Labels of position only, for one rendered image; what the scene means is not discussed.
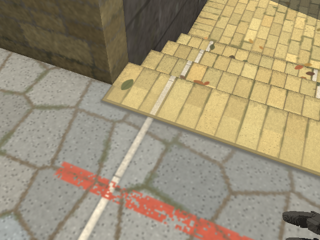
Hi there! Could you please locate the robot right hand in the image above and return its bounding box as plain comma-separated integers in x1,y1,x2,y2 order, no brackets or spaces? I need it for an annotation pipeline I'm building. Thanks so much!
282,211,320,240

